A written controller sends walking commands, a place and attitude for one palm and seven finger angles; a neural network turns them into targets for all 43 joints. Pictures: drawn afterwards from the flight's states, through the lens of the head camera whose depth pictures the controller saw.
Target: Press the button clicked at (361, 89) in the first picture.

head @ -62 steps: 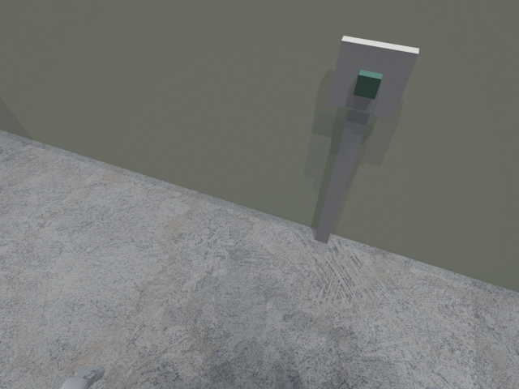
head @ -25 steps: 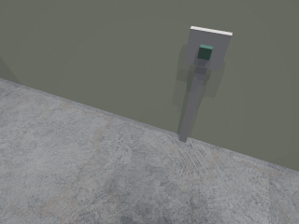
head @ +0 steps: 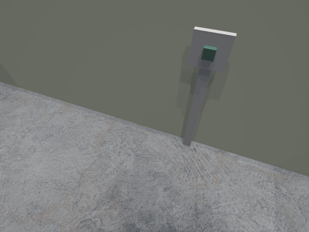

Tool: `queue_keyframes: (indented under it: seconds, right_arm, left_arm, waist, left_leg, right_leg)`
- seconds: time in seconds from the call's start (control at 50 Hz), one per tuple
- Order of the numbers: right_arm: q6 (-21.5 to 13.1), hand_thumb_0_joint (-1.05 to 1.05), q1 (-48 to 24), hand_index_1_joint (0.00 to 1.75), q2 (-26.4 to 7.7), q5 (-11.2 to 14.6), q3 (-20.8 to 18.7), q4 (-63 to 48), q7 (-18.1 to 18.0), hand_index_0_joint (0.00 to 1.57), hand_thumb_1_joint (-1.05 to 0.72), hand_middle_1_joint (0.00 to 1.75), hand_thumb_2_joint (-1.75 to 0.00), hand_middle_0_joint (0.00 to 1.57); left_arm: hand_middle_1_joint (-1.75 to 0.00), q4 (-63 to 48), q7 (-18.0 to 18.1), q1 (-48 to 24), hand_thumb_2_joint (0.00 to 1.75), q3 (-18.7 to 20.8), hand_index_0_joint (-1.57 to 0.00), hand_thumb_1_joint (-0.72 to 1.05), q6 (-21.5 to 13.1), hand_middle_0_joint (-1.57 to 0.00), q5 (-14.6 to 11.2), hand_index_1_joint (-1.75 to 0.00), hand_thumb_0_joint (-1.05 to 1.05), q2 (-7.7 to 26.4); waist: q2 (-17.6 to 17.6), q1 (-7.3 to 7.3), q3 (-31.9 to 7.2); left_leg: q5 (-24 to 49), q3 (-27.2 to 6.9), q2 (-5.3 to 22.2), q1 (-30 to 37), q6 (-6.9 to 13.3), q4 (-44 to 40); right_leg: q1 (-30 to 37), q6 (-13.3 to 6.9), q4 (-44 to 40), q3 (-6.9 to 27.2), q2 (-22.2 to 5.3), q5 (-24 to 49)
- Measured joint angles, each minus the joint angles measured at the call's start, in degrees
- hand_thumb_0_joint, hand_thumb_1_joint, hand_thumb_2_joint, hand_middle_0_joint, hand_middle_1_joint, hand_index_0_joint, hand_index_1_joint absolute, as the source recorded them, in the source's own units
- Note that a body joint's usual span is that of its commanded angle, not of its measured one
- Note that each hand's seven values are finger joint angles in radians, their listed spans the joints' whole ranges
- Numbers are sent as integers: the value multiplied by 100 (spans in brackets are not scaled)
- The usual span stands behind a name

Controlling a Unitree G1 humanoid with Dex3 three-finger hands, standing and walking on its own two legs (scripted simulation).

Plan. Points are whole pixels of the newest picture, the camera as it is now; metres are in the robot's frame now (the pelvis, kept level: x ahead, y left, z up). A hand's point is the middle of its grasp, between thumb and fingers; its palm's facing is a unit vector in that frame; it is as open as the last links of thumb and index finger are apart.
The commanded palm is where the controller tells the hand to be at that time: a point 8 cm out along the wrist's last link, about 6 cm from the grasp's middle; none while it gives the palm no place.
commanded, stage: look at it before walking up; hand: left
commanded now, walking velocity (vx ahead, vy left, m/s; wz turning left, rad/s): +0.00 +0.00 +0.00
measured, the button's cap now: (209, 53) +0.85 -0.20 +0.04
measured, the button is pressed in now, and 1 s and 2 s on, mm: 0 0 0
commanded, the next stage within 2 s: turn to face it in 0.40 s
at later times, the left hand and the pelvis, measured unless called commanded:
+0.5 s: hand out of the picture +0.07 +0.25 -0.16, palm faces -0.03 -0.94 -0.33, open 7.4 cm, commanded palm none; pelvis +0.00 +0.00 +0.00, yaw +0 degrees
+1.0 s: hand out of the picture +0.06 +0.19 -0.18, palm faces -0.14 -0.97 -0.21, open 7.4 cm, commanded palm none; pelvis -0.02 +0.01 -0.02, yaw -7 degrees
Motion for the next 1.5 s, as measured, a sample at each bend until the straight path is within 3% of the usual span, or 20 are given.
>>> queue_keyframes:
  seconds: [0.64,0.8,1.06,1.1,1.16,1.2,1.26,1.32,1.4,1.5]
  right_arm:
    - [2,1,-149,30,3,0,-25,-92,-39,20,-90,30,-90,20]
    - [128,1,6,30,340,-6,-119,-492,-113,20,-90,30,-90,20]
    - [200,1,601,30,679,-8,-266,-599,-120,20,-90,30,-90,20]
    - [157,1,680,30,715,-22,-279,-592,-126,20,-90,30,-90,20]
    - [129,1,726,30,766,-66,-286,-547,-148,20,-90,30,-90,20]
    - [133,1,727,30,775,-99,-289,-513,-150,20,-90,30,-90,20]
    - [144,1,766,30,793,-82,-291,-524,-127,20,-90,30,-90,20]
    - [258,1,661,30,737,-42,-317,-514,-133,20,-90,30,-90,20]
    - [279,1,583,30,763,-86,-311,-516,-69,20,-90,30,-90,20]
    - [127,1,630,30,858,-89,-311,-683,-25,20,-90,30,-90,20]
  left_arm:
    - [-30,-19,13,48,90,45,-20,90,42,-21,10,-30,1,18]
    - [-30,-332,31,333,90,122,-20,91,267,-20,38,-30,0,-268]
    - [-30,-764,1,398,90,178,-20,90,368,-21,63,-30,1,-756]
    - [-30,-782,-2,375,90,228,-20,90,385,-21,64,-30,1,-757]
    - [-30,-781,-2,370,90,328,-20,91,397,-21,76,-30,1,-753]
    - [-30,-787,-2,400,90,361,-20,91,369,-20,73,-30,1,-764]
    - [-30,-838,4,529,90,364,-20,91,243,-20,81,-30,1,-731]
    - [-30,-730,62,511,90,317,-20,91,138,-20,84,-30,0,-821]
    - [-30,-645,69,675,90,313,-20,91,118,-20,97,-30,0,-905]
    - [-30,-493,2,929,90,345,-20,91,125,-20,125,-30,0,-865]
  waist:
    - [26,93,22]
    - [3,87,94]
    - [-76,-97,152]
    - [-101,-84,153]
    - [-45,-69,170]
    - [47,-52,162]
    - [94,-26,88]
    - [314,-49,127]
    - [273,4,39]
    - [-4,63,-182]
  left_leg:
    - [-16,76,27,49,-7,-28]
    - [-383,428,180,-312,-32,663]
    - [-656,721,262,-881,72,1370]
    - [-650,834,277,-860,115,1339]
    - [-611,996,388,-729,122,1219]
    - [-616,1080,509,-671,73,1208]
    - [-820,1191,669,-785,-42,1580]
    - [-1603,643,641,-1252,-132,2597]
    - [-1473,318,480,-1648,-154,3542]
    - [-1312,412,398,-1292,-104,2491]
  right_leg:
    - [10,0,-20,75,28,14]
    - [-511,-15,696,422,198,-213]
    - [-1143,52,1284,719,299,-310]
    - [-1367,12,1841,588,269,-652]
    - [-1593,26,2863,110,142,-1281]
    - [-1420,26,2673,-195,33,-1319]
    - [-822,-24,1415,-374,-67,-581]
    - [-831,-177,1421,-437,116,-717]
    - [-615,-234,981,-377,216,-473]
    - [-483,-233,650,-197,233,-339]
